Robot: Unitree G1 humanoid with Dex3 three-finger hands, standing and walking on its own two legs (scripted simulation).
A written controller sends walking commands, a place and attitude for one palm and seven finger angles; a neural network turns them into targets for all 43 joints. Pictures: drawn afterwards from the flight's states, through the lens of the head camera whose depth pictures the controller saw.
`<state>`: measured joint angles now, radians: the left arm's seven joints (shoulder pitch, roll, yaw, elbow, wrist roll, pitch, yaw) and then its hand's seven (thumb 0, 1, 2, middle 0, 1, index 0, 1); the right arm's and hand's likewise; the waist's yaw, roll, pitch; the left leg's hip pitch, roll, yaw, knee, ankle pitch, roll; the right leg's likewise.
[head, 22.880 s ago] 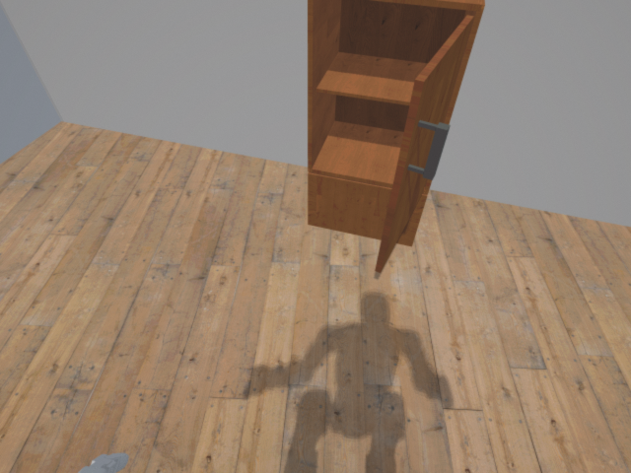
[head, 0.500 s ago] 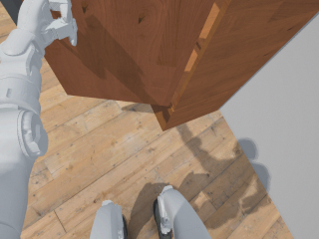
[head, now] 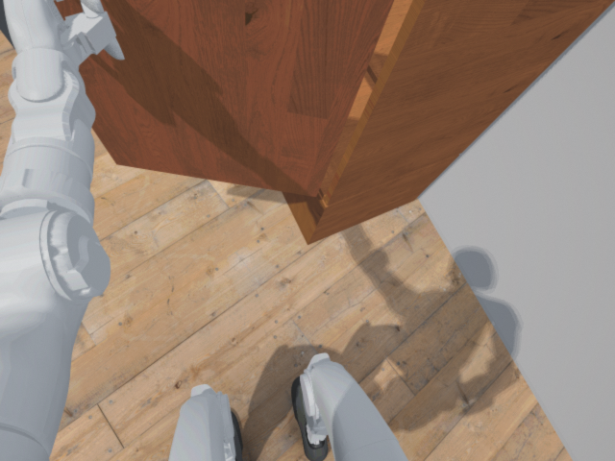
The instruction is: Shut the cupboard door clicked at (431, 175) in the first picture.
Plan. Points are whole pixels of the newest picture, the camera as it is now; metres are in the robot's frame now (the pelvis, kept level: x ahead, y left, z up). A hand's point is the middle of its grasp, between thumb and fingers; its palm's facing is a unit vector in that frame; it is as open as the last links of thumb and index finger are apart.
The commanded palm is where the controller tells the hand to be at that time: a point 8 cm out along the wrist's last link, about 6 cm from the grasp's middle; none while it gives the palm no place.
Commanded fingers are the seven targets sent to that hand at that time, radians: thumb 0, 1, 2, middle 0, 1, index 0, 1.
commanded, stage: pull the fist back off the door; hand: left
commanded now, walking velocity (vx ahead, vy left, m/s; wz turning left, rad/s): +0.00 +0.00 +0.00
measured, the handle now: out of the picture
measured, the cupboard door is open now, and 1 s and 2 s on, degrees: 58 58 58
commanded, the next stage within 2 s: draw the hand back to the body in 0.68 s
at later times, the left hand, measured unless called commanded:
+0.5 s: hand (114, 90) +0.53 +0.12 +0.09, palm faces +0.04 -1.00 -0.03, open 3.1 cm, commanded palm +0.50 +0.16 +0.10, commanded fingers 0.00 0.90 0.90 -1.30 -1.50 -1.30 -1.50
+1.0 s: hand (84, 110) +0.48 +0.14 +0.12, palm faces +0.06 -1.00 -0.06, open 3.1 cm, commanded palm +0.43 +0.18 +0.13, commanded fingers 0.00 0.90 0.90 -1.30 -1.50 -1.30 -1.50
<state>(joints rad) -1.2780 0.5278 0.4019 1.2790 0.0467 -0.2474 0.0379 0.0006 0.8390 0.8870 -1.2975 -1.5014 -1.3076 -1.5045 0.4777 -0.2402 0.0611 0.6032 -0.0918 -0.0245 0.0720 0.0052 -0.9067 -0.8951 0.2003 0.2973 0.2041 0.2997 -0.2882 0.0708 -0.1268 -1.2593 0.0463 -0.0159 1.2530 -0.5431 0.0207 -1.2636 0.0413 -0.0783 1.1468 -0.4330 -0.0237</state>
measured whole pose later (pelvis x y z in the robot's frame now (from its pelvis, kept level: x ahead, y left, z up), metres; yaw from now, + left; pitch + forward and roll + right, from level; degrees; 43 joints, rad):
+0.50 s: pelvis +0.01 +0.00 +0.03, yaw +2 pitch +24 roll -2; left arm -0.93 0.32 0.28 1.17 -0.04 -0.44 -0.01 0.01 0.90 0.90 -1.30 -1.50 -1.30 -1.50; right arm 0.43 -0.26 0.00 0.61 -0.05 0.04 0.07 0.01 -0.91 -0.90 0.20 0.30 0.20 0.30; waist -0.19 0.04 -0.13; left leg -1.01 0.03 0.00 1.11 -0.51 0.02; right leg -1.03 0.03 -0.06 1.04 -0.43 -0.03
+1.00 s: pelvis +0.01 +0.00 +0.05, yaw +0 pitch +19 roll -1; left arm -0.68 0.27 0.27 0.93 -0.07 -0.45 -0.03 0.02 0.90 0.90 -1.30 -1.50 -1.30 -1.50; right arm 0.40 -0.24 0.00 0.59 -0.01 0.07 0.04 0.01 -0.91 -0.90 0.20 0.30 0.20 0.30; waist -0.13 0.05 -0.13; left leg -0.87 0.02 0.04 1.03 -0.50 0.02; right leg -0.92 0.03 -0.01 0.99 -0.41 -0.02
